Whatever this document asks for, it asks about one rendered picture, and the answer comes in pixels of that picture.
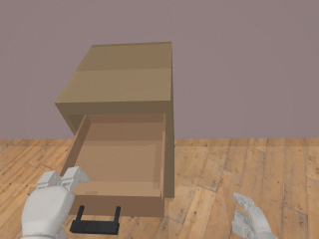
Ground cabinet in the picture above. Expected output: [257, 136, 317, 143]
[54, 41, 174, 198]

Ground handle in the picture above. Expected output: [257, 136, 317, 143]
[69, 205, 121, 235]

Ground robot right hand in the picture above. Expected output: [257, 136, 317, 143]
[231, 192, 272, 239]

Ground drawer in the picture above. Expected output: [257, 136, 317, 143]
[27, 114, 167, 218]

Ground robot left hand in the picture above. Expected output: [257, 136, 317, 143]
[21, 166, 90, 239]

